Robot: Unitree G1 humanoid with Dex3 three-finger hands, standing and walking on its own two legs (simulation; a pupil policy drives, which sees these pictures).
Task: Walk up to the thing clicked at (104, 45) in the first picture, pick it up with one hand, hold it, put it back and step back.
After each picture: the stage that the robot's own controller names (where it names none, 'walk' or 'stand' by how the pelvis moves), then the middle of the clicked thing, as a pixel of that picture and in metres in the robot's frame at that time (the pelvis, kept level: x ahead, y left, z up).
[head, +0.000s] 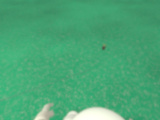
stand; (103, 47) +1.53 -0.28 -0.72
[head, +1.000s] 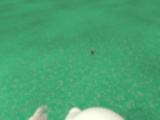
walk; (92, 51) +1.42 +0.08 -0.69
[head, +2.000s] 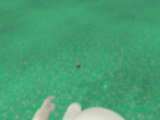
walk; (78, 65) +0.89 +0.27 -0.71
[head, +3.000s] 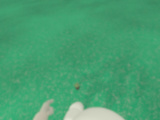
walk; (77, 86) +0.51 +0.24 -0.71
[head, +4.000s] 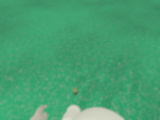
stand; (75, 91) +0.41 +0.19 -0.70
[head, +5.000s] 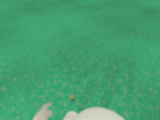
stand; (72, 97) +0.36 +0.21 -0.72
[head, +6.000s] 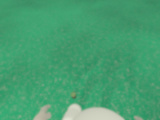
stand; (73, 95) +0.33 +0.21 -0.71
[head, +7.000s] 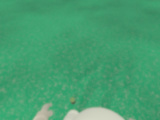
stand; (72, 100) +0.32 +0.19 -0.72
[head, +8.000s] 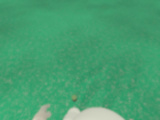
stand; (74, 98) +0.34 +0.18 -0.72
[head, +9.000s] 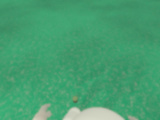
stand; (75, 99) +0.33 +0.17 -0.71
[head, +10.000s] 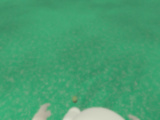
stand; (74, 99) +0.31 +0.17 -0.71
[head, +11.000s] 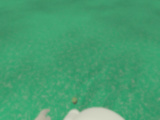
stand; (74, 100) +0.31 +0.19 -0.72
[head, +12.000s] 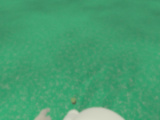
stand; (73, 100) +0.31 +0.19 -0.72
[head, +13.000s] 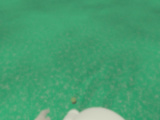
go down; (73, 100) +0.31 +0.19 -0.72
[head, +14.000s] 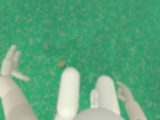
go down; (61, 64) +0.36 +0.26 -0.35
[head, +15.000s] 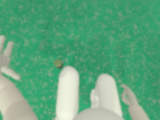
go down; (58, 64) +0.36 +0.29 -0.30
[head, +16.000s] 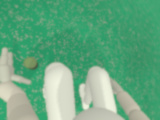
close in; (31, 63) +0.31 +0.32 -0.22
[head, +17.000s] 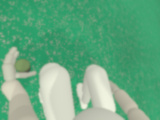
close; (23, 67) +0.30 +0.33 -0.20
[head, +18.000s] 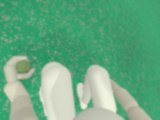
lift; (24, 68) +0.29 +0.33 -0.20
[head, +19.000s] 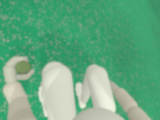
lift; (23, 69) +0.29 +0.32 -0.20
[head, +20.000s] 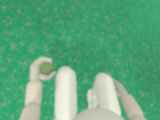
lift; (47, 69) +0.28 +0.29 -0.07
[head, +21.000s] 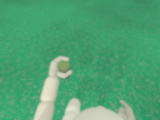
lift; (64, 70) +0.32 +0.18 +0.06
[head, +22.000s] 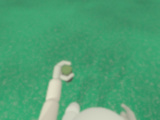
hold; (67, 74) +0.32 +0.17 +0.01
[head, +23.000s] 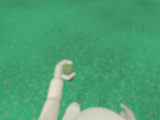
crouch; (68, 73) +0.32 +0.17 +0.02
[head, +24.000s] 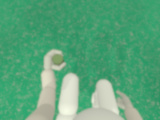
crouch; (59, 62) +0.37 +0.24 -0.07
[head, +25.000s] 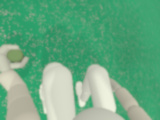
lower; (17, 58) +0.34 +0.36 -0.21
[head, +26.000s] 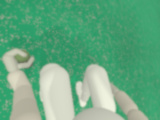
lower; (24, 59) +0.35 +0.32 -0.21
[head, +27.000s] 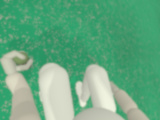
lower; (23, 61) +0.33 +0.33 -0.21
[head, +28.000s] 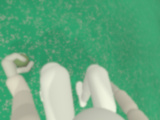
lower; (23, 63) +0.32 +0.33 -0.21
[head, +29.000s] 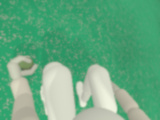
loosen; (27, 66) +0.31 +0.32 -0.21
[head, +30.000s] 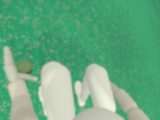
withdraw; (25, 68) +0.30 +0.31 -0.21
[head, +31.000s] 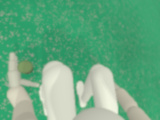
withdraw; (26, 67) +0.29 +0.31 -0.20
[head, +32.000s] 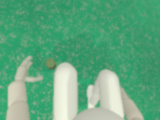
stand; (51, 64) +0.32 +0.29 -0.25
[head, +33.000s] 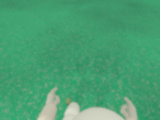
stand; (68, 101) +0.28 +0.21 -0.64
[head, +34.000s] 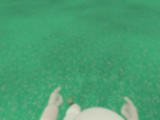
stand; (70, 101) +0.31 +0.22 -0.66
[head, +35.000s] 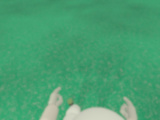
stand; (70, 102) +0.30 +0.21 -0.67
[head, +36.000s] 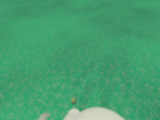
stand; (73, 100) +0.33 +0.20 -0.72
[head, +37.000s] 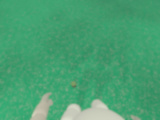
walk; (73, 84) +0.40 +0.18 -0.71
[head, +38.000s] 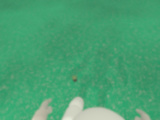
walk; (74, 78) +0.54 +0.26 -0.70
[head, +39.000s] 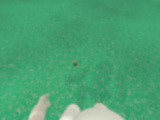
stand; (74, 63) +0.86 +0.27 -0.69
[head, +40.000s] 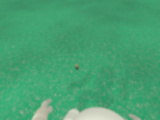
stand; (76, 66) +0.88 +0.25 -0.71
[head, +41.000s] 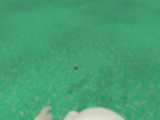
stand; (75, 66) +0.89 +0.26 -0.72
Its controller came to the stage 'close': yes
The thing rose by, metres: 0.72
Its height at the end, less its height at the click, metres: +0.00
